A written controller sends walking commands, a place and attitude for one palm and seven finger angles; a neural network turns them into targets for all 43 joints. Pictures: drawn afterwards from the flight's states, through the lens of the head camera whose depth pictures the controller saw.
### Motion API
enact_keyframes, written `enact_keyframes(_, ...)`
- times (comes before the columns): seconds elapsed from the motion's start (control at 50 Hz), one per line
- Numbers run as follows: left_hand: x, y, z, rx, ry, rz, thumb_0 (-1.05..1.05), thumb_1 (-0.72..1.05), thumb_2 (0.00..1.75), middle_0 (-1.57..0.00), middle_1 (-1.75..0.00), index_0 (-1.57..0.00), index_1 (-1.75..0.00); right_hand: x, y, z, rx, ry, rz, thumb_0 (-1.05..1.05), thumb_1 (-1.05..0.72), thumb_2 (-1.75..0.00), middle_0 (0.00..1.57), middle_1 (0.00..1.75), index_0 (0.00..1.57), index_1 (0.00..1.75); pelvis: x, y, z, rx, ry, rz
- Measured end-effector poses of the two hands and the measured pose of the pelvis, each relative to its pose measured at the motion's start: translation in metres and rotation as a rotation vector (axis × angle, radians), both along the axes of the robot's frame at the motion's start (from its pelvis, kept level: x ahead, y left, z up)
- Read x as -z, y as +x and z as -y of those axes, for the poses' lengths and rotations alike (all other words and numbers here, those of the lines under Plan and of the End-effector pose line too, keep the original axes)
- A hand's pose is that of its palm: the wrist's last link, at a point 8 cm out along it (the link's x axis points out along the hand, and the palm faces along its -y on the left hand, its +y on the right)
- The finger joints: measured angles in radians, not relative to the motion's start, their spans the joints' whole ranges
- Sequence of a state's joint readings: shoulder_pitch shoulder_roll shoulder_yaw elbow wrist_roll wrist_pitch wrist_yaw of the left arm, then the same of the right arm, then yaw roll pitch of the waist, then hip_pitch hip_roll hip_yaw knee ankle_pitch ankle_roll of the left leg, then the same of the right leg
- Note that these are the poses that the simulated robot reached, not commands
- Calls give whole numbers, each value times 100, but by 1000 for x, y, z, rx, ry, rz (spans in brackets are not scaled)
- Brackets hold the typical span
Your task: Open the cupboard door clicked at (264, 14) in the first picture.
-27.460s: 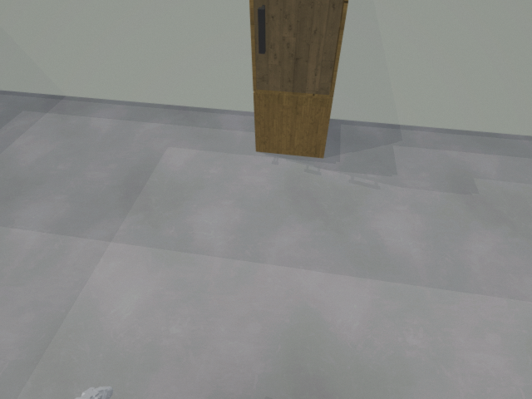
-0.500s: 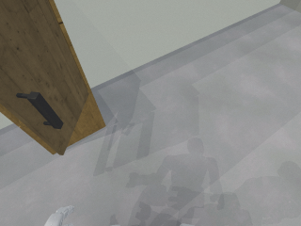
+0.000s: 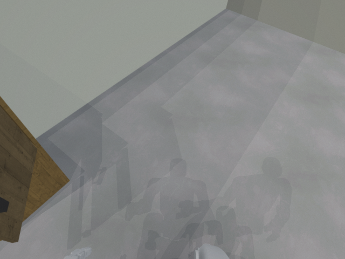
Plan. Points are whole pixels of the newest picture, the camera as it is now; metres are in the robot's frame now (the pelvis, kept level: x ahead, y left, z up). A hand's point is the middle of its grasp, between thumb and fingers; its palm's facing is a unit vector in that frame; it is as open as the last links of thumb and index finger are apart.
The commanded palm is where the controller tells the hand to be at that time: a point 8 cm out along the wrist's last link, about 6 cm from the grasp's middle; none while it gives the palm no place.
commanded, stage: walk to a spot facing it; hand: left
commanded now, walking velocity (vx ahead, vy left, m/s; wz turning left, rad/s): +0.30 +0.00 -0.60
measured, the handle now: out of the picture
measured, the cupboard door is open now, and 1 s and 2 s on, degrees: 48 48 48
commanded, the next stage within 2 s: turn to face it in 1.38 s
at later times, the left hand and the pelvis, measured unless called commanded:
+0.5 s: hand (142, 211) +0.26 +0.10 -0.17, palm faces -0.25 -0.95 -0.19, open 7.2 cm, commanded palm none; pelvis +0.17 -0.07 -0.01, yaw -16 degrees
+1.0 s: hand (190, 126) +0.59 -0.04 -0.17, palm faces -0.51 -0.83 -0.20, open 7.3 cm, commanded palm none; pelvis +0.39 -0.15 -0.01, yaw -29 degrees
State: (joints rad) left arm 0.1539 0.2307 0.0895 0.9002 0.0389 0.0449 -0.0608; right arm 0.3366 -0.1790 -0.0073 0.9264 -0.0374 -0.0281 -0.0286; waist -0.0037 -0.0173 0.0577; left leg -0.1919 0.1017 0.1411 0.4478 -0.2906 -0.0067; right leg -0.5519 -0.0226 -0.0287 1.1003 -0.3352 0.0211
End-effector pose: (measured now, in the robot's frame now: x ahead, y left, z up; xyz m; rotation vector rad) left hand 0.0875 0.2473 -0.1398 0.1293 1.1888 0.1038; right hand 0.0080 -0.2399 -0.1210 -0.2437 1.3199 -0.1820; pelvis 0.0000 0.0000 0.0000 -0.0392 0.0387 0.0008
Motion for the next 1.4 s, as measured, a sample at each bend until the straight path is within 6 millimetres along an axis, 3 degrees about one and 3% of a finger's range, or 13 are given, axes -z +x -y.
enact_keyframes(0.1,-3,59,21,110,7,3,1,91,90,-20,-30,-20,-30,3,-33,3,128,25,-95,1,-90,-90,20,30,20,30,0,27,10,78,9,-4)
enact_keyframes(0.2,1,138,64,243,21,47,1,91,90,-20,-30,-20,-30,18,-59,14,256,63,-201,1,-90,-90,20,30,20,30,13,61,34,149,19,3)
enact_keyframes(0.28,6,180,93,261,36,140,1,91,90,-20,-30,-20,-30,37,-48,34,311,87,-254,1,-90,-90,20,30,20,30,28,86,56,180,28,28)
enact_keyframes(0.4,2,178,109,274,47,15,0,91,90,-20,-30,-20,-30,27,65,71,318,52,-28,1,-91,-90,20,29,19,30,11,127,69,240,28,30)
enact_keyframes(0.52,5,184,99,244,47,-102,0,93,90,-20,-30,-21,-30,10,189,89,269,35,195,1,-91,-90,20,29,19,30,6,180,74,290,23,23)
enact_keyframes(0.6,17,201,88,215,45,-166,0,92,90,-20,-30,-21,-30,5,263,93,230,11,283,1,-91,-90,20,29,19,30,13,225,71,317,16,30)
enact_keyframes(0.66,28,227,81,235,52,-209,1,92,90,-20,-30,-20,-30,8,295,94,227,-20,332,1,-90,-90,20,29,20,30,23,256,69,358,15,33)
enact_keyframes(0.72,24,270,87,283,60,-202,1,92,90,-20,-30,-20,-30,7,297,90,269,-15,296,0,-90,-90,20,29,20,30,17,280,74,389,24,31)
enact_keyframes(0.82,6,360,124,365,45,-103,1,92,90,-20,-30,-20,-30,8,266,85,393,11,131,0,-92,-90,20,29,20,30,2,319,90,433,28,17)
enact_keyframes(0.98,-5,502,230,556,36,38,1,92,90,-20,-30,-20,-30,19,204,90,583,88,-152,0,-92,-90,20,29,20,30,7,380,143,498,44,17)
enact_keyframes(1.08,0,558,291,582,34,142,0,91,90,-20,-30,-20,-30,36,206,109,647,151,-269,1,-91,-90,20,29,20,30,23,414,188,511,42,39)
enact_keyframes(1.16,-2,557,308,564,39,73,0,91,90,-20,-30,-20,-30,31,264,148,653,128,-178,1,-91,-90,20,29,19,30,11,444,211,523,39,46)
enact_keyframes(1.4,20,567,293,447,73,-204,0,93,90,-20,-30,-20,-30,21,507,258,514,50,183,1,-92,-90,20,29,19,30,13,560,259,531,7,46)
